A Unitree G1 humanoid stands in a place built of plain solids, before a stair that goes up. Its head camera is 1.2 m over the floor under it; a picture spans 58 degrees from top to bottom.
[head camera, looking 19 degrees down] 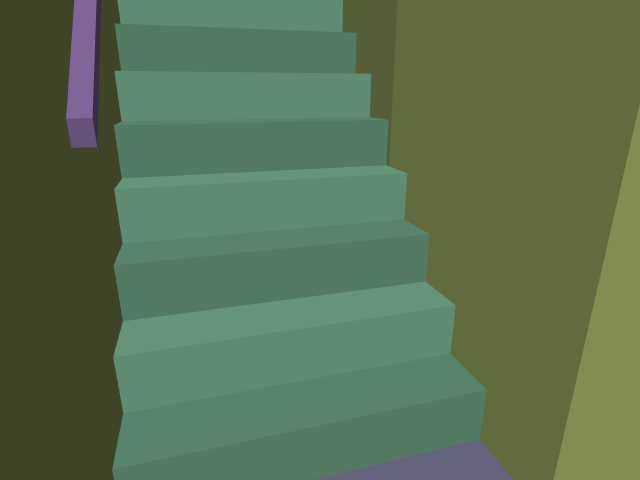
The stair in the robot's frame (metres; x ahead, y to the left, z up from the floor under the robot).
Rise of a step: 0.21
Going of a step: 0.23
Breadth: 1.20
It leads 16 degrees to the left of straight ahead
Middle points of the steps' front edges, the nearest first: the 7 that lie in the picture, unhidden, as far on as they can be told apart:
1.09 -0.01 0.22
1.31 0.06 0.43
1.53 0.12 0.64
1.74 0.19 0.86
1.96 0.25 1.07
2.18 0.32 1.28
2.40 0.38 1.50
